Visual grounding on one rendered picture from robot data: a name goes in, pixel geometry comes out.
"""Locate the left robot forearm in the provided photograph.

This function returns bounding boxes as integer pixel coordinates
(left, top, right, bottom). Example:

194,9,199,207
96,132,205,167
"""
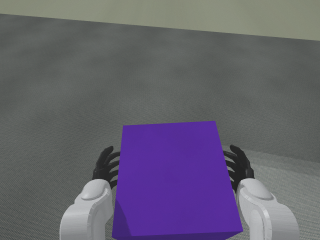
59,179,114,240

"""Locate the robot left hand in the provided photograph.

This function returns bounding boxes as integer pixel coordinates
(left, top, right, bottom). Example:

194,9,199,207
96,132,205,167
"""
92,146,121,189

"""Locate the right robot forearm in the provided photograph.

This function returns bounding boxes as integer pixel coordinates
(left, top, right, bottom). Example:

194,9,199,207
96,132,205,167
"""
236,178,300,240

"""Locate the robot right hand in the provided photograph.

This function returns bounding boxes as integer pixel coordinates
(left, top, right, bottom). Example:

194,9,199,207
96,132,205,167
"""
223,144,255,194

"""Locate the carton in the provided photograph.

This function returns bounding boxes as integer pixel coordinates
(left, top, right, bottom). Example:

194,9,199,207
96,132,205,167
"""
111,121,243,240

